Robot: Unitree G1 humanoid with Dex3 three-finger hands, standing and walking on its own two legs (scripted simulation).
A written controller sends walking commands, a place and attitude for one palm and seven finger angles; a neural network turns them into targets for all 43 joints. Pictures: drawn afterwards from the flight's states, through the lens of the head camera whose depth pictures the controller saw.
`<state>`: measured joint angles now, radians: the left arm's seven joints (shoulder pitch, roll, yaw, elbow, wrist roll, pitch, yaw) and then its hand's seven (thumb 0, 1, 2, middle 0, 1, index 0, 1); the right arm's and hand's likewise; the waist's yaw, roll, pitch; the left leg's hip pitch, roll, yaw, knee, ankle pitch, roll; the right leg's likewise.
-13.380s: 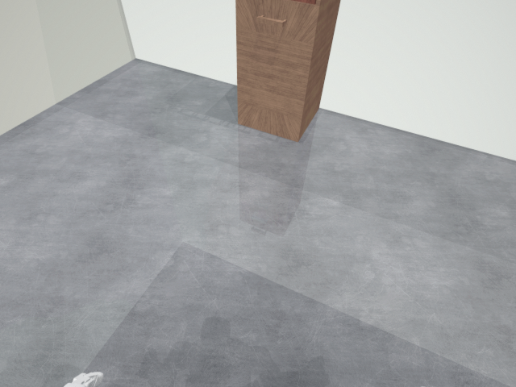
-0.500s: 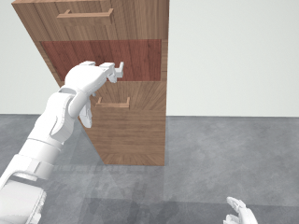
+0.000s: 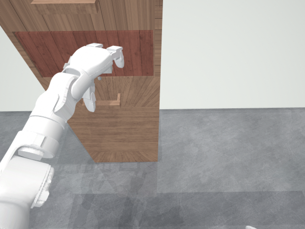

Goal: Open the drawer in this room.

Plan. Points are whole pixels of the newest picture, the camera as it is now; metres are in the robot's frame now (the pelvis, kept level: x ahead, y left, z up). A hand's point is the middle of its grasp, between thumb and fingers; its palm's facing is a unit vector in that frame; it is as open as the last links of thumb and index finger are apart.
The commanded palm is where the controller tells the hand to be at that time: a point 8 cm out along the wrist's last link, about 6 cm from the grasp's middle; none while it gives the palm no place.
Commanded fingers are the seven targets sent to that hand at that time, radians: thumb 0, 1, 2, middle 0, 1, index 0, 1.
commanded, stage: move the hooked fingers above the handle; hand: left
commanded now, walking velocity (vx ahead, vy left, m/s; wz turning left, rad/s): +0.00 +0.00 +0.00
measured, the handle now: (89, 63) +0.56 +0.21 +0.11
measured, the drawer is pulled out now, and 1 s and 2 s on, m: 0.00 0.00 0.00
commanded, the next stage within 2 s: none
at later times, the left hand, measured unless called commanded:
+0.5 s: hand (74, 72) +0.47 +0.22 +0.14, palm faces -0.10 +0.05 -0.99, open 13.8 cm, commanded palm +0.48 +0.22 +0.22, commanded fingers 0.00 -0.50 0.30 -0.30 -1.20 -0.30 -1.20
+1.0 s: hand (79, 70) +0.49 +0.22 +0.14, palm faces -0.11 -0.01 -0.99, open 13.7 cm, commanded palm +0.48 +0.23 +0.22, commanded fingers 0.00 -0.50 0.30 -0.30 -1.20 -0.30 -1.20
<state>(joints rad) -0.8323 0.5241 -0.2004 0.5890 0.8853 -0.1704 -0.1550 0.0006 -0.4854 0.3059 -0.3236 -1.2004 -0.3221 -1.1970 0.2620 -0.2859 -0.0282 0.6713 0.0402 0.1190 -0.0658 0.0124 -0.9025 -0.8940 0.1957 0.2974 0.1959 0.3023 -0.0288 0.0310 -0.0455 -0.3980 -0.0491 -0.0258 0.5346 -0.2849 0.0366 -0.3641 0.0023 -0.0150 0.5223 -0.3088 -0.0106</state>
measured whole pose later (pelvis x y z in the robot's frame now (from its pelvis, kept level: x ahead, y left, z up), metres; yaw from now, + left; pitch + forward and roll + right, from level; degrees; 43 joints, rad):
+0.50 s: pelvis -0.01 -0.02 +0.00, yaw -1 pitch +11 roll +0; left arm -0.93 0.67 -0.10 0.86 0.99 -0.13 -0.13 0.00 -0.48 0.31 -0.34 -1.21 -0.31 -1.20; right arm 0.35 -0.28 -0.03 0.67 0.06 0.14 -0.10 0.01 -0.90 -0.89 0.20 0.30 0.20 0.30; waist -0.06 0.03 -0.06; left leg -0.45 -0.01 -0.02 0.54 -0.27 0.01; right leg -0.42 0.04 -0.01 0.51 -0.28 -0.03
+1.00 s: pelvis +0.00 +0.00 +0.00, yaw -3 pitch +12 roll -1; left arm -0.91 0.63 -0.03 0.91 1.00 -0.12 -0.11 0.00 -0.49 0.31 -0.32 -1.20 -0.33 -1.22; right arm 0.35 -0.25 -0.01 0.65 0.05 0.16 -0.06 0.01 -0.90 -0.89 0.20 0.30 0.20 0.30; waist -0.08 0.04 -0.09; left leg -0.46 -0.01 0.02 0.56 -0.30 0.03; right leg -0.43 0.04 0.03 0.52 -0.29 -0.02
